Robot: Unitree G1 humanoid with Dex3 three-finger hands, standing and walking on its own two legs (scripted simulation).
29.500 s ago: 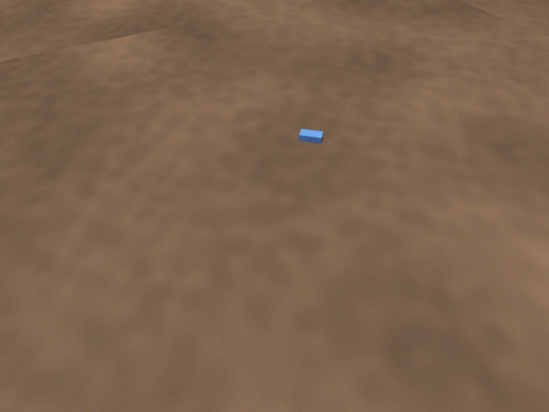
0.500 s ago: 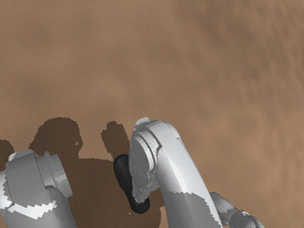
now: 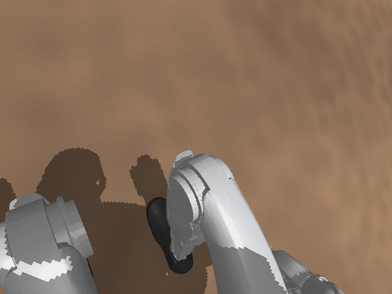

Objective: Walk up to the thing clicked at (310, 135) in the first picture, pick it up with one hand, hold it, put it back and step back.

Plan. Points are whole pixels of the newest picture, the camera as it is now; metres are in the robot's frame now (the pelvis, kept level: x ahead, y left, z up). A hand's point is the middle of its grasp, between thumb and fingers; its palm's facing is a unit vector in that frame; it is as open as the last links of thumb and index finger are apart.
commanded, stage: close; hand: left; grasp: from above
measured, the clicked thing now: out of the picture +0.43 +0.38 -0.28
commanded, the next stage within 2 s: settle in 0.42 s
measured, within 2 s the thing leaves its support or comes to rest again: leaves its support in 0.80 s
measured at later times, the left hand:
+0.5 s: hand out of the picture +0.40 +0.37 -0.25, palm faces -0.43 -0.14 -0.89, open 8.8 cm
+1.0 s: hand out of the picture +0.42 +0.38 -0.21, palm faces -0.38 -0.14 -0.91, open 8.8 cm
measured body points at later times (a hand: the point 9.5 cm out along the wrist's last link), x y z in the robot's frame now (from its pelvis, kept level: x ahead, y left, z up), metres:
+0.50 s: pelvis +0.00 +0.00 +0.00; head +0.25 +0.16 +0.33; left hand +0.42 +0.37 -0.20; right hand +0.10 -0.24 -0.05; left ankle +0.07 +0.12 -0.27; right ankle +0.12 -0.11 -0.27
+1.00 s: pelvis +0.01 +0.00 +0.01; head +0.25 +0.14 +0.35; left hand +0.44 +0.39 -0.16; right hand +0.10 -0.25 -0.06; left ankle +0.07 +0.12 -0.27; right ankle +0.12 -0.11 -0.27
